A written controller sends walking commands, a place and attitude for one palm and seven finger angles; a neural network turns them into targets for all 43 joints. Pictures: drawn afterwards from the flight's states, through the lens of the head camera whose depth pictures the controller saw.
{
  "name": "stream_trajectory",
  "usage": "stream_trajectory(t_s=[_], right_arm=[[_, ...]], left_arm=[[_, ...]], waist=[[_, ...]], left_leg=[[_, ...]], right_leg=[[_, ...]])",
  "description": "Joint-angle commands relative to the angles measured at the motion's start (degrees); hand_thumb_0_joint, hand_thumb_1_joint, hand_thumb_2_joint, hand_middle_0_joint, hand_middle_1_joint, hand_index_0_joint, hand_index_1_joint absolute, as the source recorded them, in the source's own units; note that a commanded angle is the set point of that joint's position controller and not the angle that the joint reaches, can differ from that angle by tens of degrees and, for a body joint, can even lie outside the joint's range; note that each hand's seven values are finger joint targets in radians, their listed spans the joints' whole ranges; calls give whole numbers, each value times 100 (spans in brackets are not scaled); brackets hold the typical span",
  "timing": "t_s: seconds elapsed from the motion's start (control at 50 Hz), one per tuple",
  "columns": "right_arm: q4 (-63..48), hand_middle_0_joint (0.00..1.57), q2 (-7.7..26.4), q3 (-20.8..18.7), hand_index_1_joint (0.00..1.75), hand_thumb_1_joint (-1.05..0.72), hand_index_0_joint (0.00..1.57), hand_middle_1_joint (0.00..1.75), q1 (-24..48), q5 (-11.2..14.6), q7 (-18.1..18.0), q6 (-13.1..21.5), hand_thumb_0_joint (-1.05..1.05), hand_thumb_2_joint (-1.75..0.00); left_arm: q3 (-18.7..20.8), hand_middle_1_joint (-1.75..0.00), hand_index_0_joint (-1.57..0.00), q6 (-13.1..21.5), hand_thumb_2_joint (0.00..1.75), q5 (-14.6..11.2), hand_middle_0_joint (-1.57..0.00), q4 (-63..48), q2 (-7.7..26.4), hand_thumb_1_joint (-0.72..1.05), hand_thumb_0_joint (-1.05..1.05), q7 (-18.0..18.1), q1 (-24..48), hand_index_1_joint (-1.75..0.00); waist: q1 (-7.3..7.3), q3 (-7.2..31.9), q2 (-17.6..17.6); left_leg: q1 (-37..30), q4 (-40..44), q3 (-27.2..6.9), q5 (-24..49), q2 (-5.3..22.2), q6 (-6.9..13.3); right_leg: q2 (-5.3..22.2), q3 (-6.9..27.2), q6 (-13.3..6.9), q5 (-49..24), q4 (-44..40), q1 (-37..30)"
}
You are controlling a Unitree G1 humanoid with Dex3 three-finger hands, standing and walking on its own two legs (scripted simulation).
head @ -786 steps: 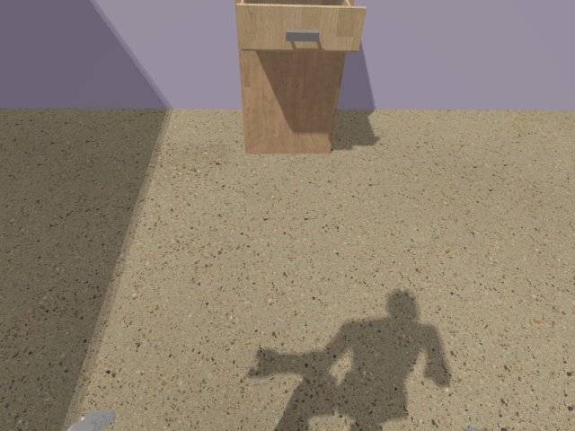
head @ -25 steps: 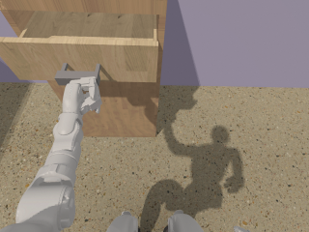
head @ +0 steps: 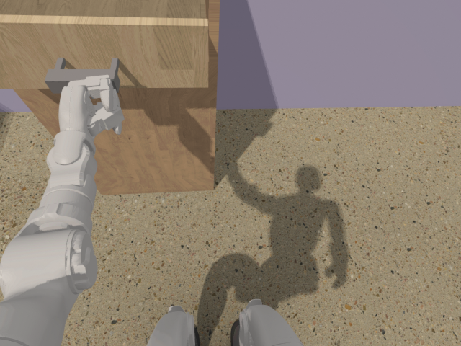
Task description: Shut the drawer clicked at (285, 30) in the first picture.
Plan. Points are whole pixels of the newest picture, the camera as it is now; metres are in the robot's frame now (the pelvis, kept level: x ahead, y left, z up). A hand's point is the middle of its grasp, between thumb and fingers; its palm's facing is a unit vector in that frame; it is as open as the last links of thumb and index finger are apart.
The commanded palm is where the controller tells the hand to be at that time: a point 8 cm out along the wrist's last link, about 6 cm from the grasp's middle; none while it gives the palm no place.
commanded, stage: push the drawer shut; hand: left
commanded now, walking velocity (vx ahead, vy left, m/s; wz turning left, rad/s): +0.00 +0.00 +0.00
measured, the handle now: (86, 72) +0.58 +0.21 +0.08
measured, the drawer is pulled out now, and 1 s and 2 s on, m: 0.08 0.00 0.00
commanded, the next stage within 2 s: pull the fist back off the drawer in 1.10 s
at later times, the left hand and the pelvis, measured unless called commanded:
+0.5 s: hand (121, 82) +0.56 +0.15 +0.07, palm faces +0.00 -1.00 -0.04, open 3.3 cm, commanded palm +0.56 +0.20 +0.08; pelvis +0.01 +0.01 -0.01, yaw -1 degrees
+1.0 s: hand (114, 71) +0.59 +0.17 +0.07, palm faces -0.02 -1.00 -0.03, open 3.3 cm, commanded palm +0.62 +0.19 +0.08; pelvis +0.00 +0.02 -0.02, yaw -2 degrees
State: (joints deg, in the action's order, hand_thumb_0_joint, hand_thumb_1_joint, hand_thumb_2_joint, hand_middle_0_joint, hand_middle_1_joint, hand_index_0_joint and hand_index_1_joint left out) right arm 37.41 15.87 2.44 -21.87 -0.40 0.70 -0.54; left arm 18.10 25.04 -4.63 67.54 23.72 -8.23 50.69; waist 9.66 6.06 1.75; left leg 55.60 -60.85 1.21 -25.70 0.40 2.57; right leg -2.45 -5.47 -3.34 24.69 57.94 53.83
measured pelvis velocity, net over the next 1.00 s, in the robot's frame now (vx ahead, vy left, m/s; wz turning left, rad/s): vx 0.00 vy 0.02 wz -0.03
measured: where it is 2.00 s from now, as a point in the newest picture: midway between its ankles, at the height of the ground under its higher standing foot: outside the picture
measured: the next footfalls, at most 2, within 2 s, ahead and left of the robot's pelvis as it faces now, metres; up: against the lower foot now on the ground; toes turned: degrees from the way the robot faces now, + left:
none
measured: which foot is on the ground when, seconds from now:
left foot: down 0.00-1.00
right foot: down 0.00-1.00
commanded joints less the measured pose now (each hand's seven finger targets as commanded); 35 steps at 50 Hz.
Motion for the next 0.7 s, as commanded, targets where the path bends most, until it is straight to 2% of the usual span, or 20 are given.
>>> stream_trajectory(t_s=[0.0,0.06,0.08,0.1,0.12,0.14,0.16,0.18,0.22,0.26,0.28,0.3,0.36,0.42,0.44,0.48,0.54,0.64,0.66,0.68], right_arm=[[-303,20,966,-334,30,-90,20,30,-856,-23,-85,126,0,-90],[-292,20,951,-329,30,-90,20,30,-934,-58,-68,117,0,-90],[-278,20,976,-340,30,-90,20,30,-986,-71,-63,96,0,-90],[-283,20,965,-326,30,-90,20,30,-962,-65,-48,85,0,-90],[-256,20,989,-321,30,-90,20,30,-1004,-75,-51,66,0,-90],[-269,20,974,-308,30,-90,20,30,-998,-73,-45,62,0,-90],[-255,20,977,-307,30,-90,20,30,-1041,-81,-40,59,0,-90],[-234,20,1007,-300,30,-90,20,30,-1057,-91,-44,52,0,-90],[-250,20,1035,-300,30,-90,20,30,-1125,-103,-49,39,0,-90],[-247,20,1022,-297,30,-90,20,30,-1178,-129,-47,24,0,-90],[-250,20,1017,-288,30,-90,20,30,-1199,-129,-31,12,0,-90],[-236,20,1032,-281,30,-90,20,30,-1225,-143,-31,-1,0,-90],[-263,20,1041,-282,30,-90,20,30,-1293,-167,-8,-36,0,-90],[-231,20,1045,-272,30,-90,20,30,-1335,-174,11,-81,0,-90],[-216,20,1069,-261,30,-90,20,30,-1385,-181,5,-102,0,-90],[-223,20,1089,-267,30,-90,20,30,-1441,-199,5,-123,0,-90],[-194,20,1099,-240,30,-90,20,30,-1501,-209,9,-149,0,-90],[-194,20,1132,-200,30,-90,20,30,-1626,-240,0,-172,0,-90],[-191,20,1128,-207,30,-90,20,30,-1652,-251,9,-172,0,-90],[-177,20,1159,-207,30,-90,20,30,-1688,-256,4,-191,0,-90]], left_arm=[[241,-160,-140,345,90,7,-140,-1242,1508,90,0,151,3446,-160],[156,-160,-140,367,90,62,-140,-1409,1507,90,0,136,3787,-160],[303,-160,-140,360,90,83,-140,-1335,1633,90,0,143,3691,-160],[204,-160,-140,326,90,84,-140,-1247,1548,90,0,133,3683,-160],[283,-160,-140,296,90,75,-140,-1167,1637,90,0,153,3742,-160],[187,-160,-140,271,90,108,-140,-1107,1561,90,0,147,3811,-160],[121,-160,-140,246,90,108,-140,-1012,1474,90,0,156,3919,-160],[189,-160,-140,229,90,139,-140,-979,1599,90,0,172,4028,-160],[441,-160,-140,182,90,172,-140,-937,1949,90,0,222,4054,-160],[422,-160,-140,214,90,208,-140,-1033,1946,90,0,225,4197,-160],[355,-160,-140,188,90,218,-140,-888,1856,90,0,220,4173,-160],[514,-160,-140,183,90,229,-140,-898,2082,90,0,229,4194,-160],[576,-160,-140,167,90,262,-140,-856,2165,90,0,214,4217,-160],[454,-160,-140,104,90,301,-140,-725,2075,90,0,199,4385,-160],[562,-160,-140,84,90,314,-140,-698,2255,90,0,215,4424,-160],[577,-160,-140,82,90,339,-140,-755,2288,90,0,223,4566,-160],[586,-160,-140,-24,90,381,-140,-500,2371,90,0,241,4711,-160],[725,-160,-140,-90,90,488,-140,-423,2766,90,0,244,5055,-160],[648,-160,-140,-80,90,500,-140,-472,2673,90,0,225,5119,-160],[728,-160,-140,-75,90,510,-140,-495,2792,90,0,217,5156,-160]], waist=[[342,2491,370],[394,2848,743],[333,3020,757],[375,2911,856],[426,2796,627],[444,2697,685],[544,2597,598],[541,2552,656],[527,2715,583],[540,2911,764],[571,2899,693],[541,2882,757],[545,3014,776],[636,2888,942],[639,2840,856],[671,3041,876],[772,2812,835],[835,2936,1041],[873,3033,1181],[862,3144,1153]], left_leg=[[-1501,634,-463,928,33,20],[-1776,550,-491,1259,32,14],[-1931,547,-525,1380,52,-9],[-1926,545,-510,1352,56,-12],[-1829,538,-531,1337,72,0],[-1737,544,-527,1261,64,0],[-1732,537,-553,1222,77,16],[-1665,523,-554,1197,82,9],[-1476,444,-496,1198,74,41],[-1660,420,-530,1467,75,26],[-1626,403,-527,1465,75,26],[-1595,389,-522,1529,94,21],[-1625,347,-534,1706,94,27],[-1683,336,-553,1670,114,10],[-1616,341,-571,1680,129,13],[-1772,323,-614,1836,134,14],[-1523,287,-598,1679,138,36],[-1421,210,-617,1740,151,41],[-1619,185,-649,1896,158,34],[-1720,173,-687,2003,181,16]], right_leg=[[5,663,228,-727,-899,-898],[-2,647,207,-990,-797,-850],[-12,605,200,-1036,-777,-818],[-15,603,203,-988,-810,-719],[-22,589,215,-988,-821,-724],[-27,594,218,-915,-826,-691],[-38,576,219,-884,-839,-599],[-36,573,220,-848,-829,-544],[-37,640,236,-880,-834,-729],[-36,605,217,-1108,-758,-703],[-44,600,231,-1102,-769,-693],[-46,587,222,-1146,-751,-717],[-67,583,212,-1310,-709,-764],[-71,554,221,-1198,-747,-537],[-80,536,217,-1197,-735,-571],[-88,511,220,-1293,-698,-532],[-98,515,233,-1154,-740,-456],[-107,515,228,-1166,-685,-424],[-119,485,210,-1258,-646,-304],[-120,458,211,-1301,-625,-267]])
